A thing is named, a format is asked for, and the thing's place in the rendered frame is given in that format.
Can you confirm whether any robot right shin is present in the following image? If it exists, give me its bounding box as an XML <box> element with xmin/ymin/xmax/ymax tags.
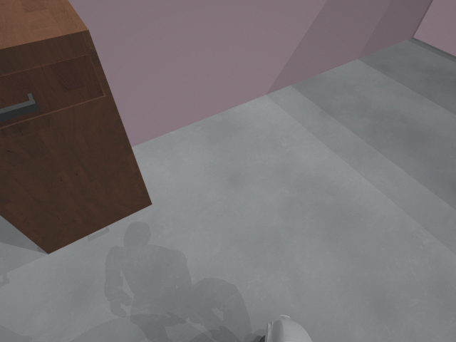
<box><xmin>276</xmin><ymin>315</ymin><xmax>291</xmax><ymax>321</ymax></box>

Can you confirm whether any cabinet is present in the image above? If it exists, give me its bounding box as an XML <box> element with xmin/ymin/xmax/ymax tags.
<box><xmin>0</xmin><ymin>0</ymin><xmax>152</xmax><ymax>254</ymax></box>

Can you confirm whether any drawer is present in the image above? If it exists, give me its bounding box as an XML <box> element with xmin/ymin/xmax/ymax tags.
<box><xmin>0</xmin><ymin>53</ymin><xmax>104</xmax><ymax>127</ymax></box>

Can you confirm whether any robot right thigh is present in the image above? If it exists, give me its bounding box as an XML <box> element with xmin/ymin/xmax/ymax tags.
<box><xmin>265</xmin><ymin>319</ymin><xmax>313</xmax><ymax>342</ymax></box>

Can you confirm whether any handle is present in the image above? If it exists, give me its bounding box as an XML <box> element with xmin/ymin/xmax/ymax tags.
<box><xmin>0</xmin><ymin>93</ymin><xmax>39</xmax><ymax>122</ymax></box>

